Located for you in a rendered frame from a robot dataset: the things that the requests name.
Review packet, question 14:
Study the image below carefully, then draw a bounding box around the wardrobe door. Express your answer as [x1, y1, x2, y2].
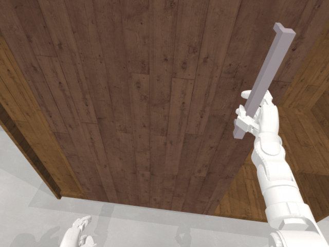
[0, 32, 84, 193]
[0, 0, 329, 216]

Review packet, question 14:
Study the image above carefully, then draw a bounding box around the right robot upper arm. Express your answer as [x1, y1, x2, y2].
[268, 230, 327, 247]

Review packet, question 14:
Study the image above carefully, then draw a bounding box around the robot left hand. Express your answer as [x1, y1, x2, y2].
[60, 216, 97, 247]

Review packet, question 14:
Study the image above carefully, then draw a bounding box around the handle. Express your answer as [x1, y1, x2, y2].
[233, 23, 296, 139]

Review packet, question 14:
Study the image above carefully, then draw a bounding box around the right robot forearm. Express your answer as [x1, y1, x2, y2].
[251, 132, 329, 247]

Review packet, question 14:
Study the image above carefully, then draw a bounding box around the robot right hand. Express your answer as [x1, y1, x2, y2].
[236, 90, 279, 137]

